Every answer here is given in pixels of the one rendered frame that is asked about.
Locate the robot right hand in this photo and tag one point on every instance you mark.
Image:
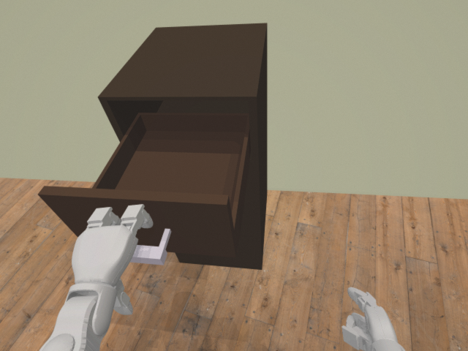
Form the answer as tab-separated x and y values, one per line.
360	332

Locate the robot left hand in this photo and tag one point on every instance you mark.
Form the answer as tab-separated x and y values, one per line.
103	251

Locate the cabinet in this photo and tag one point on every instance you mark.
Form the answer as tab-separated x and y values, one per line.
204	69

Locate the drawer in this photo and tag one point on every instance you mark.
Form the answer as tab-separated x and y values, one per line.
190	171

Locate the left robot forearm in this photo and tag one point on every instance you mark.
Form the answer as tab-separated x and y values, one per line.
84	318

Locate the handle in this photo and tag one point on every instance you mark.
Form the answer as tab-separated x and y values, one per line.
152	254

